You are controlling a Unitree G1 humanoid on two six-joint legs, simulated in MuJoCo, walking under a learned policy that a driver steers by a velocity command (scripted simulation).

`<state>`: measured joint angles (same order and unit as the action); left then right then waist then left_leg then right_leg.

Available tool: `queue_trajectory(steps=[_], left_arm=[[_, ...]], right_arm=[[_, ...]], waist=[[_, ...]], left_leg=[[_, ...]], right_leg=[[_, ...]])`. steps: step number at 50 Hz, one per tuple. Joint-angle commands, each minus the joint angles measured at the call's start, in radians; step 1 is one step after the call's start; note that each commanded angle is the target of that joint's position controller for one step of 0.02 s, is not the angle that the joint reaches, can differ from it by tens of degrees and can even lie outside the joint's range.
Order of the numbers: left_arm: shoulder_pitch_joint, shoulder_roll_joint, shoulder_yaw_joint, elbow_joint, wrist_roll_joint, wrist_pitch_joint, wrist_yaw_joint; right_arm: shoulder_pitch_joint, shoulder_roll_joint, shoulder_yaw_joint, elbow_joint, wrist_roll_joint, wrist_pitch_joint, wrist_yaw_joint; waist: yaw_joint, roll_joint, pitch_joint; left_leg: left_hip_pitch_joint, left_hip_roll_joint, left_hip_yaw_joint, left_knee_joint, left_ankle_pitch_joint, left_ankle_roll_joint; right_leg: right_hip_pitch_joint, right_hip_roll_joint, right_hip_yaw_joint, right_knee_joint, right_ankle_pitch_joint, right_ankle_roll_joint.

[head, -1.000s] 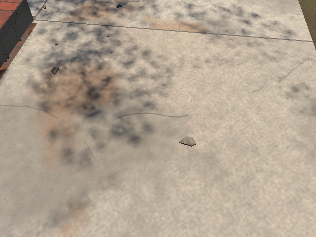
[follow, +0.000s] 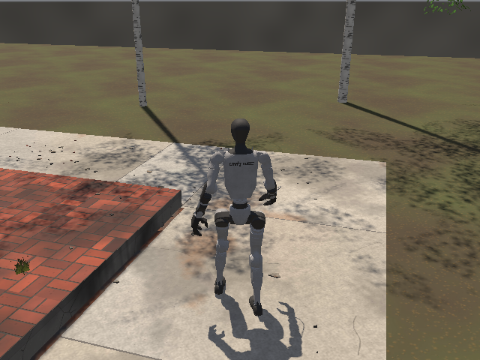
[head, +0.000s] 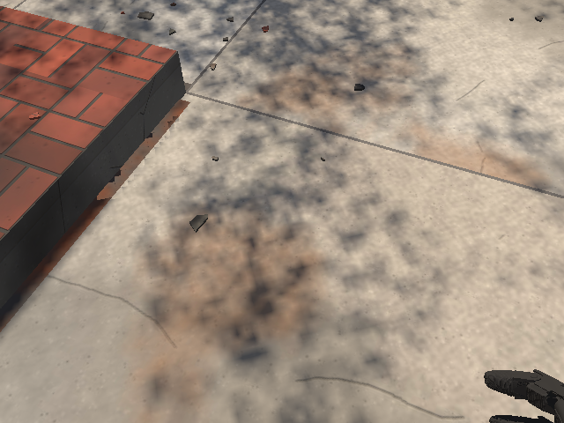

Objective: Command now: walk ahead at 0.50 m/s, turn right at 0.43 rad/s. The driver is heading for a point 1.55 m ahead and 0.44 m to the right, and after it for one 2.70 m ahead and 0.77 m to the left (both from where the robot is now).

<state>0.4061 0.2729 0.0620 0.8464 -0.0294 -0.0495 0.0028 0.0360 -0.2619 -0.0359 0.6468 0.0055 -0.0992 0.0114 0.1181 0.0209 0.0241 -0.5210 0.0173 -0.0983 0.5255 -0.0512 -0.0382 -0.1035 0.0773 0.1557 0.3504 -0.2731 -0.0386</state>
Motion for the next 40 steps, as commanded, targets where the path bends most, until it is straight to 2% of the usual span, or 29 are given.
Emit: queue_trajectory(steps=[1,2,3,4,5,6,7,8,9,10,12,15,17,20,23,25,26,27,28,29,30,31,32,33,34,35,36,38,40], left_arm=[[-0.038,0.175,0.042,-0.072,-0.003,-0.002,0.011],[-0.043,0.155,0.037,-0.077,0.001,-0.001,0.011],[-0.058,0.118,0.024,-0.090,0.009,-0.005,0.009],[-0.043,0.043,0.001,-0.114,0.031,-0.010,0.008],[0.057,0.037,-0.006,-0.152,-0.006,-0.021,0.009],[0.029,0.136,0.017,-0.125,-0.018,-0.017,0.014],[-0.051,0.162,0.026,-0.133,-0.011,-0.012,0.012],[-0.073,0.144,0.026,-0.131,-0.003,-0.005,0.010],[-0.097,0.133,0.029,-0.142,0.005,-0.001,0.007],[-0.102,0.115,0.028,-0.150,0.002,0.005,0.000],[-0.125,0.081,0.021,-0.170,0.001,0.015,-0.008],[-0.186,0.063,0.013,-0.206,0.008,0.019,-0.018],[-0.229,0.054,0.005,-0.219,0.007,0.014,-0.031],[-0.327,0.051,-0.002,-0.253,0.009,0.009,-0.049],[-0.390,0.068,0.001,-0.292,0.006,0.012,-0.062],[-0.377,0.095,0.015,-0.307,0.011,0.017,-0.066],[-0.323,0.120,0.029,-0.300,0.013,0.021,-0.065],[-0.186,0.159,0.054,-0.267,0.011,0.025,-0.059],[-0.009,0.226,0.089,-0.221,0.007,0.034,-0.042],[0.000,0.350,0.108,-0.218,-0.003,0.034,-0.026],[0.025,0.311,0.089,-0.260,0.002,0.017,-0.031],[0.001,0.241,0.069,-0.246,0.012,0.003,-0.036],[-0.044,0.214,0.060,-0.242,0.010,-0.005,-0.035],[-0.119,0.177,0.047,-0.249,0.014,-0.007,-0.032],[-0.169,0.144,0.035,-0.262,0.027,-0.009,-0.029],[-0.191,0.134,0.030,-0.268,0.035,-0.010,-0.027],[-0.195,0.133,0.029,-0.261,0.034,-0.015,-0.025],[-0.172,0.148,0.031,-0.234,0.030,-0.024,-0.018],[-0.149,0.159,0.032,-0.211,0.027,-0.025,-0.009]], right_arm=[[-0.003,-0.114,-0.041,-0.069,0.010,-0.024,-0.001],[0.057,-0.130,-0.052,-0.051,0.007,-0.026,-0.006],[0.162,-0.167,-0.067,-0.036,-0.004,-0.028,-0.015],[0.322,-0.234,-0.083,-0.017,-0.012,-0.023,-0.025],[0.363,-0.281,-0.095,0.019,-0.015,-0.004,-0.013],[0.316,-0.188,-0.076,0.005,-0.007,-0.004,-0.008],[0.281,-0.138,-0.061,0.003,-0.004,-0.003,-0.009],[0.233,-0.114,-0.051,0.002,-0.010,-0.003,-0.006],[0.199,-0.093,-0.045,0.011,-0.014,-0.003,-0.005],[0.182,-0.091,-0.044,0.018,-0.020,-0.004,-0.006],[0.179,-0.099,-0.051,0.033,-0.015,-0.012,-0.006],[0.189,-0.136,-0.065,0.059,-0.012,-0.015,-0.011],[0.187,-0.155,-0.070,0.071,-0.011,-0.011,-0.014],[0.220,-0.184,-0.076,0.094,-0.001,-0.002,-0.019],[0.256,-0.213,-0.085,0.120,0.016,0.012,-0.019],[0.259,-0.240,-0.094,0.125,0.023,0.025,-0.023],[0.259,-0.257,-0.098,0.125,0.026,0.032,-0.027],[0.250,-0.256,-0.096,0.122,0.029,0.040,-0.031],[0.267,-0.226,-0.082,0.115,0.016,0.039,-0.036],[0.356,-0.084,-0.035,0.059,-0.035,0.022,-0.024],[0.303,-0.126,-0.029,0.040,-0.010,-0.015,-0.011],[0.197,-0.194,-0.048,0.014,0.032,-0.034,-0.002],[0.164,-0.182,-0.040,0.004,0.031,-0.046,-0.004],[0.169,-0.177,-0.040,0.021,0.008,-0.047,-0.011],[0.190,-0.187,-0.048,0.033,-0.006,-0.037,-0.014],[0.210,-0.185,-0.049,0.040,-0.009,-0.023,-0.011],[0.223,-0.169,-0.047,0.047,-0.012,-0.012,-0.011],[0.205,-0.135,-0.037,0.045,-0.018,0.005,-0.013],[0.138,-0.112,-0.027,0.029,-0.019,0.009,-0.012]], waist=[[-0.092,-0.129,-0.029],[-0.126,-0.129,-0.051],[-0.183,-0.106,-0.118],[-0.233,0.059,-0.256],[-0.176,0.366,-0.314],[-0.190,0.206,-0.193],[-0.198,0.129,-0.096],[-0.174,0.067,-0.055],[-0.157,0.071,-0.022],[-0.139,0.095,-0.005],[-0.132,0.093,-0.001],[-0.134,0.052,0.006],[-0.146,0.042,0.009],[-0.178,0.029,0.031],[-0.185,0.033,0.050],[-0.156,0.054,0.021],[-0.119,0.070,-0.023],[-0.037,0.058,-0.096],[0.041,0.010,-0.186],[-0.057,-0.279,-0.258],[-0.010,-0.229,-0.449],[0.017,-0.143,-0.318],[-0.016,-0.097,-0.206],[-0.065,-0.037,-0.140],[-0.103,-0.054,-0.113],[-0.126,-0.069,-0.103],[-0.135,-0.068,-0.098],[-0.135,-0.060,-0.071],[-0.114,-0.062,-0.038]], left_leg=[[0.228,-0.027,0.026,-0.073,0.007,0.019],[0.327,-0.018,0.032,-0.104,-0.011,0.041],[0.493,0.058,-0.024,-0.100,-0.045,0.081],[0.729,0.255,-0.213,-0.094,-0.084,0.144],[0.863,0.428,-0.635,-0.204,-0.347,0.281],[0.772,0.391,-0.615,-0.244,-0.479,0.265],[0.680,0.344,-0.453,-0.247,-0.404,0.231],[0.590,0.298,-0.341,-0.268,-0.275,0.215],[0.530,0.268,-0.263,-0.288,-0.182,0.214],[0.474,0.248,-0.193,-0.313,-0.120,0.206],[0.436,0.236,-0.102,-0.351,-0.024,0.218],[0.441,0.245,-0.001,-0.375,0.090,0.235],[0.442,0.228,0.080,-0.379,0.124,0.221],[0.457,0.227,0.160,-0.377,0.135,0.197],[0.537,0.257,0.202,-0.341,0.195,0.172],[0.583,0.263,0.241,-0.240,0.457,0.151],[0.590,0.257,0.263,-0.134,0.628,0.138],[0.544,0.230,0.297,0.051,0.706,0.114],[0.355,0.194,0.306,0.313,0.552,0.074],[-0.101,0.028,0.285,0.696,-0.365,0.007],[-0.236,-0.053,0.032,0.871,-0.564,0.005],[-0.326,0.004,-0.007,0.871,-0.468,0.025],[-0.316,0.044,0.007,0.790,-0.381,0.040],[-0.252,0.083,0.013,0.702,-0.322,0.037],[-0.170,0.109,0.010,0.644,-0.284,0.032],[-0.117,0.116,0.014,0.619,-0.264,0.025],[-0.092,0.118,0.025,0.588,-0.253,0.013],[-0.085,0.114,0.045,0.508,-0.191,-0.010],[-0.106,0.112,0.050,0.384,-0.055,-0.022]], right_leg=[[-0.111,-0.218,0.238,-0.032,0.134,-0.127],[-0.134,-0.190,0.233,0.026,0.140,-0.106],[-0.197,-0.144,0.189,0.173,0.137,-0.073],[-0.336,-0.061,0.072,0.484,-0.101,-0.028],[-0.616,-0.012,-0.021,0.735,-0.343,-0.001],[-0.700,-0.084,0.006,0.850,-0.280,0.011],[-0.716,-0.109,-0.009,0.877,-0.190,0.015],[-0.678,-0.137,-0.023,0.864,-0.121,0.026],[-0.665,-0.160,-0.026,0.829,-0.078,0.032],[-0.630,-0.182,-0.034,0.809,-0.050,0.036],[-0.618,-0.193,-0.055,0.777,-0.006,0.048],[-0.640,-0.202,-0.062,0.653,0.096,0.065],[-0.607,-0.197,-0.085,0.532,0.205,0.060],[-0.557,-0.177,-0.135,0.386,0.297,0.038],[-0.548,-0.160,-0.165,0.310,0.242,0.001],[-0.472,-0.111,-0.215,0.286,0.143,-0.038],[-0.380,-0.070,-0.247,0.282,0.094,-0.061],[-0.188,-0.025,-0.267,0.230,0.126,-0.095],[0.111,-0.038,-0.188,0.212,0.157,-0.137],[0.458,-0.313,0.329,0.164,0.078,-0.296],[0.550,-0.426,0.717,-0.016,-0.111,-0.400],[0.478,-0.394,0.582,-0.048,-0.090,-0.336],[0.334,-0.349,0.453,-0.050,-0.025,-0.301],[0.185,-0.314,0.348,-0.051,0.090,-0.268],[0.075,-0.288,0.273,-0.067,0.216,-0.255],[0.008,-0.276,0.242,-0.090,0.276,-0.255],[-0.034,-0.272,0.213,-0.106,0.336,-0.262],[-0.097,-0.255,0.135,-0.136,0.403,-0.262],[-0.112,-0.230,0.076,-0.156,0.401,-0.240]])
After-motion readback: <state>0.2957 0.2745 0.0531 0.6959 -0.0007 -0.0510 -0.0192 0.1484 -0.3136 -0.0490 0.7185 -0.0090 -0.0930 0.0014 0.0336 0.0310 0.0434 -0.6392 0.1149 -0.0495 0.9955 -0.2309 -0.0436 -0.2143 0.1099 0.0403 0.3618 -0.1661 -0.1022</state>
